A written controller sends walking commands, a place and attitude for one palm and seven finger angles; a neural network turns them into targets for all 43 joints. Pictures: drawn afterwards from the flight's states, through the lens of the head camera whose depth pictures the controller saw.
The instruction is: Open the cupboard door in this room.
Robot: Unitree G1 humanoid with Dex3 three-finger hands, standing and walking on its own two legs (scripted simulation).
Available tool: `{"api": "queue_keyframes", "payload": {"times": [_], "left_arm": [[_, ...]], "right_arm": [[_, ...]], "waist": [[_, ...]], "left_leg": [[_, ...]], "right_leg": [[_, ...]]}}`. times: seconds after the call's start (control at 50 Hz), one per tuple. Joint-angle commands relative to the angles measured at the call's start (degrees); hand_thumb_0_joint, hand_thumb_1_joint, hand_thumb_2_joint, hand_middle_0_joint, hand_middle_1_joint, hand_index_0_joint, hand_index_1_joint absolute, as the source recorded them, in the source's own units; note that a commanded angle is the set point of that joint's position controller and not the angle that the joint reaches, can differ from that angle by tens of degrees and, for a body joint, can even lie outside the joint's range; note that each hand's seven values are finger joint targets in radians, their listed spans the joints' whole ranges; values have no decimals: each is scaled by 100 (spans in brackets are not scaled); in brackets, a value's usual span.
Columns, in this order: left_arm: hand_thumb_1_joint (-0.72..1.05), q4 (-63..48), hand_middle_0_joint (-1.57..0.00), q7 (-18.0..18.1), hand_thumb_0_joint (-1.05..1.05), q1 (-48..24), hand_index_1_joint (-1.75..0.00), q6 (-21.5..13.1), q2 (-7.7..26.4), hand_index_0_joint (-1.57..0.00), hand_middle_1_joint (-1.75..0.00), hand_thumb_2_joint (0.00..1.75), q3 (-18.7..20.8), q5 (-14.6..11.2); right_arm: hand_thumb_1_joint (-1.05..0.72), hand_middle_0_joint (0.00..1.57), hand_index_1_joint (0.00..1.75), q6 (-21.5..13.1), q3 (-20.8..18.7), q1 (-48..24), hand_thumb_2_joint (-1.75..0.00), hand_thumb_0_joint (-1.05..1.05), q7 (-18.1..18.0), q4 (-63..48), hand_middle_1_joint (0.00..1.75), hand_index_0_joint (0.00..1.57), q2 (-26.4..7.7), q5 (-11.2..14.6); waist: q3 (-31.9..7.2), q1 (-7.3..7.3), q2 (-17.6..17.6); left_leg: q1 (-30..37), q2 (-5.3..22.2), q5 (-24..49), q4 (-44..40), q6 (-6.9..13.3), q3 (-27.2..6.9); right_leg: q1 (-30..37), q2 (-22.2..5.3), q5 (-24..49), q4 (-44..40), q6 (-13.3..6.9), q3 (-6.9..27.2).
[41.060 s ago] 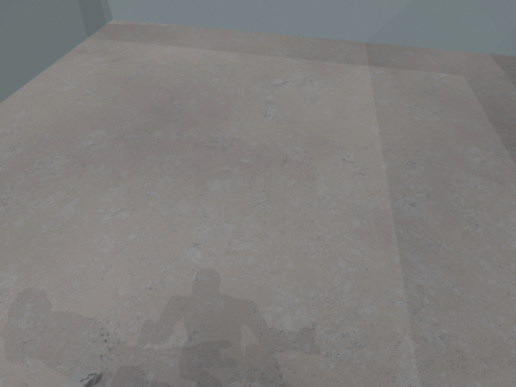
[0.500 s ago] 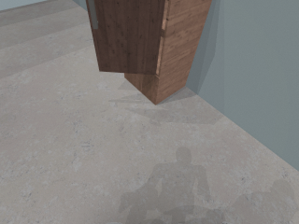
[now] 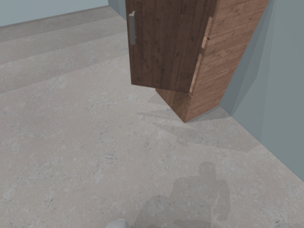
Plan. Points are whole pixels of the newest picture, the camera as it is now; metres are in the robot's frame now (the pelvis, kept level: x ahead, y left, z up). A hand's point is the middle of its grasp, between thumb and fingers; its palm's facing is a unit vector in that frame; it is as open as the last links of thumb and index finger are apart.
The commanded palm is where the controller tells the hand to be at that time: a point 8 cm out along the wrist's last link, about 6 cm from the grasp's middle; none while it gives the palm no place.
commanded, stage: take the last steps up to it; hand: left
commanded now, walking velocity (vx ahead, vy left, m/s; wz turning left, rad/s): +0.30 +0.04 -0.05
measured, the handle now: (133, 28) +1.00 +0.21 +0.00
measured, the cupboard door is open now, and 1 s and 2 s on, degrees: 47 47 47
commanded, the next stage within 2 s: come to a stop and stand still in 0.98 s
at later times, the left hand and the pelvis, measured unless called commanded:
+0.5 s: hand (109, 164) +0.33 +0.19 -0.15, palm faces -0.08 -0.97 -0.22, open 7.4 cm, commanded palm none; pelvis +0.17 +0.01 -0.01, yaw -3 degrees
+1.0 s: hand (96, 162) +0.34 +0.24 -0.18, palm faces -0.01 -0.99 -0.15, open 7.4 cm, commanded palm none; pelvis +0.35 +0.06 +0.00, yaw -4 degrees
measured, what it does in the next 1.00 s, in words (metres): walks ahead: left foot, then right foot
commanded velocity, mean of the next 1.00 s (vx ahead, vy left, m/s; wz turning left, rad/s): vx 0.27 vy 0.02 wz -0.01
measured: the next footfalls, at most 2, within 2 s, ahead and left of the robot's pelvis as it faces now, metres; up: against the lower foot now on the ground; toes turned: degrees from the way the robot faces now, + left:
left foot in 0.04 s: +0.12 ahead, +0.13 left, +0.00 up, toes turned +6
right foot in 0.46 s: +0.25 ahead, -0.10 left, +0.00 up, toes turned -10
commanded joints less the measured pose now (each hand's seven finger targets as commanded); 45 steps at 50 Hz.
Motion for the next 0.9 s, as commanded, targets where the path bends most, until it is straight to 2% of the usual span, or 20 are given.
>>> {"api": "queue_keyframes", "payload": {"times": [0.0,0.02,0.04,0.12,0.18,0.36,0.4,0.42,0.44,0.46,0.48,0.52,0.58,0.7,0.76,0.78,0.8,0.82,0.84,0.88], "left_arm": [[90,-308,-20,58,0,-14,-30,17,796,-20,-30,90,219,-43],[90,-531,-20,35,0,-180,-30,19,513,-20,-30,90,143,-71],[90,-728,-20,68,0,-643,-30,29,541,-20,-30,90,127,-45],[90,-543,-20,-28,0,-841,-30,86,430,-20,-30,90,161,-16],[90,-558,-20,-64,0,-849,-30,191,286,-20,-30,90,147,-10],[90,-974,-20,-108,0,-1765,-30,195,519,-20,-30,90,169,0],[90,-834,-20,-86,0,-1269,-30,155,699,-20,-30,90,229,3],[90,-656,-20,-55,0,-637,-30,94,980,-20,-30,90,309,18],[90,-420,-20,-9,0,135,-30,30,1542,-20,-30,90,439,24],[90,-412,-20,39,0,392,-30,36,1770,-20,-30,90,456,-70],[90,-487,-20,85,0,22,-30,16,1541,-20,-30,90,399,-82],[90,-701,-20,118,0,-681,-30,9,1088,-20,-30,90,291,-96],[90,-642,-20,90,0,-798,-30,-123,856,-20,-30,90,226,-62],[90,-365,-20,49,0,-506,-30,-152,1068,-20,-30,90,288,-32],[90,-309,-20,42,0,-632,-30,-63,1109,-20,-30,90,285,-52],[90,-340,-20,26,0,-629,-30,-35,1011,-20,-30,90,267,-56],[90,-427,-20,1,0,-532,-30,-9,787,-20,-30,90,213,-73],[90,-644,-20,-17,0,-678,-30,-30,603,-20,-30,90,137,-94],[90,-722,-20,22,0,-905,-30,-19,674,-20,-30,90,129,-54],[90,-622,-20,-10,0,-1061,-30,14,684,-20,-30,90,158,-47]], "right_arm": [[-90,20,30,-358,-202,1314,-90,0,-161,49,30,20,-843,-44],[-90,20,30,-350,-358,2057,-90,0,-267,191,30,20,-1402,-71],[-90,20,30,-316,-333,2146,-90,0,-337,253,30,20,-1389,-75],[-90,20,30,-470,-83,1039,-90,0,-404,52,30,20,-516,-33],[-90,20,30,-532,-62,966,-90,0,-406,106,30,20,-424,-35],[-90,20,30,-440,-72,1191,-90,0,-348,345,30,20,-582,-71],[-90,20,30,-413,-39,1167,-90,0,-345,390,30,20,-523,-42],[-90,20,30,-428,-20,1095,-90,0,-317,367,30,20,-426,7],[-90,20,30,-443,9,1173,-90,0,-271,241,30,20,-178,51],[-90,20,30,-395,-12,939,-90,0,-269,94,30,20,-350,64],[-90,20,30,-362,-75,527,-90,0,-266,53,30,20,-403,39],[-90,20,30,-303,-91,455,-90,0,-242,84,30,20,-243,23],[-90,20,30,-222,-33,809,-90,0,-195,214,30,20,19,-1],[-90,20,30,-302,-38,184,-90,0,-75,-106,30,20,98,5],[-90,20,30,-363,-62,527,-90,0,-99,-11,30,20,-126,-10],[-90,20,30,-408,-108,940,-90,0,-143,108,30,20,-364,-22],[-90,20,30,-440,-216,1543,-90,0,-220,243,30,20,-861,-78],[-90,20,30,-416,-304,2119,-90,0,-307,279,30,20,-1337,-95],[-90,20,30,-382,-259,1964,-90,0,-348,260,30,20,-1279,-90],[-90,20,30,-410,-116,1205,-90,0,-390,31,30,20,-820,-46]], "waist": [[-633,-804,803],[-974,-1028,1933],[-841,-1089,1600],[-157,-452,926],[-65,-277,857],[185,-306,621],[27,-51,306],[-179,241,-60],[-595,446,-1255],[-662,519,-1410],[-235,414,-1124],[107,7,-397],[-100,-288,-608],[-35,-143,-528],[16,-441,-357],[-170,-641,131],[-486,-863,1087],[-771,-1034,1920],[-673,-985,1553],[-164,-660,1143]], "left_leg": [[2994,520,-125,-1136,430,-649],[3620,1802,-275,-1751,982,-2499],[3260,2110,-566,-2120,1302,-2834],[1610,1647,138,-2434,1064,-1459],[1381,1404,617,-2609,1070,-784],[1458,1268,533,-2308,1003,-534],[1049,937,473,-1510,733,-315],[397,504,401,-442,508,53],[-846,-169,-741,1158,186,569],[-1215,-199,-2222,2542,141,108],[-1476,56,-1751,3078,155,-425],[-1315,410,-804,2906,59,-576],[-635,396,-356,1929,-106,-250],[-191,131,15,137,-83,95],[1139,-119,411,-713,4,301],[1954,-59,225,-945,80,139],[2839,919,1,-1274,506,-1149],[3159,2024,98,-1943,1114,-2668],[2700,2204,-253,-2155,1325,-2787],[1663,1919,-148,-2371,1233,-2252]], "right_leg": [[-1985,-198,714,1769,-526,-79],[-3157,432,-1421,3419,-319,-214],[-3566,393,-1557,4454,-474,346],[-3277,-108,-208,4601,-493,779],[-2877,-23,186,3579,-440,612],[-1890,350,577,1459,-477,248],[-716,506,787,807,-554,186],[345,168,676,476,-753,728],[1513,-1206,682,-122,-1316,2489],[1241,-1920,318,-823,-1807,3514],[559,-1776,33,-1007,-1782,3514],[-233,-1398,299,-1122,-1563,2337],[-648,-908,1542,-1098,-1326,1123],[-541,-839,1304,-932,-1309,965],[-1242,-592,653,-454,-1079,755],[-1636,-362,731,322,-956,610],[-2475,185,195,1727,-700,208],[-3198,707,-1372,3442,-511,-16],[-3406,535,-1470,4388,-609,509],[-3493,164,-589,4874,-584,846]]}}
